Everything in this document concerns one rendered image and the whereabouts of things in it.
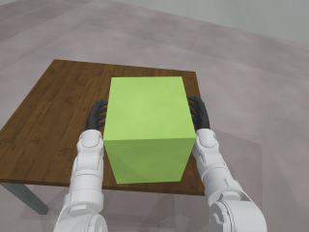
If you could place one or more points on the robot left forearm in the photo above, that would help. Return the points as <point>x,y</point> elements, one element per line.
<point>85,192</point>

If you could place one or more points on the left robot hand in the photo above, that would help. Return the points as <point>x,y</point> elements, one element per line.
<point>93,119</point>

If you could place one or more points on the table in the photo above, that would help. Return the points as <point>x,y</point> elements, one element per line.
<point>38,144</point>

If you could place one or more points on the left robot upper arm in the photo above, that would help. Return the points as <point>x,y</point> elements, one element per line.
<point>92,222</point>

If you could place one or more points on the robot right forearm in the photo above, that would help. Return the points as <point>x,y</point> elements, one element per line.
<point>214,173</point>

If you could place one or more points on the right robot hand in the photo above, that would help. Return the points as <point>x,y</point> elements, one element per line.
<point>201,117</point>

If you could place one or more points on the carton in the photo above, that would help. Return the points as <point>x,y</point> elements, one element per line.
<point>148,132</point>

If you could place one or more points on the right robot upper arm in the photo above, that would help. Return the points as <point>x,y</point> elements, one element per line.
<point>235,216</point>

